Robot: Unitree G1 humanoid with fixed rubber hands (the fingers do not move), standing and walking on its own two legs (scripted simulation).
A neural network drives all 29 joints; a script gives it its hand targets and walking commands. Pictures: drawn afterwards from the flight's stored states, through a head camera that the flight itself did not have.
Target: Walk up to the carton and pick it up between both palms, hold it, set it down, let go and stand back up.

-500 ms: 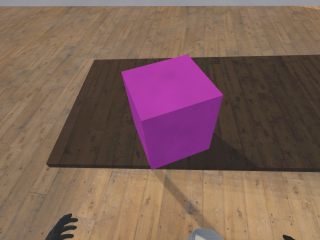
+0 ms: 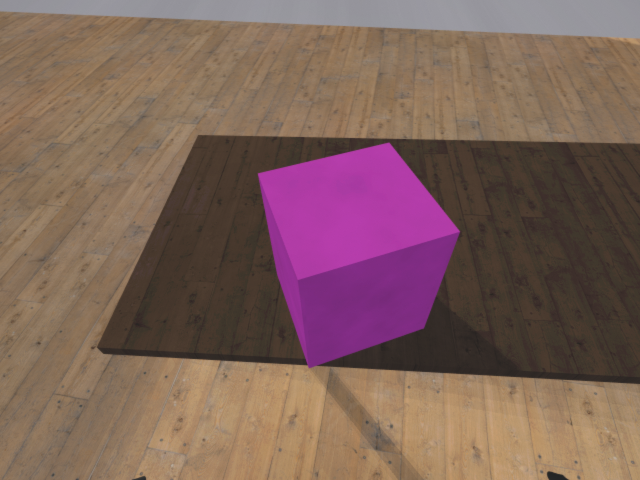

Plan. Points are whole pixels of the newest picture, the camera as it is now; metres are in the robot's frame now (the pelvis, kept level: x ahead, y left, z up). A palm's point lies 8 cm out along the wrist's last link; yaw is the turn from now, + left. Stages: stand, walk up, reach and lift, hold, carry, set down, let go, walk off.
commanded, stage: walk up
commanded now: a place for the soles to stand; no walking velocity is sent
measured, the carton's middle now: (348, 257) +0.44 -0.01 -0.01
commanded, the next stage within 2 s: reach and lift in 1.74 s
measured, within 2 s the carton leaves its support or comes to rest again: neither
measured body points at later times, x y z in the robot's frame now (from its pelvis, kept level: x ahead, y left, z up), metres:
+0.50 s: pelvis +0.03 +0.01 +0.00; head +0.04 +0.01 +0.45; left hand +0.10 +0.30 -0.13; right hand +0.11 -0.28 -0.13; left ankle -0.03 +0.15 -0.74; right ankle +0.05 -0.11 -0.74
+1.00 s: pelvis +0.04 +0.01 +0.00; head +0.05 +0.01 +0.45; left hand +0.13 +0.30 -0.14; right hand +0.09 -0.29 -0.13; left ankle -0.03 +0.15 -0.74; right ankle +0.05 -0.11 -0.74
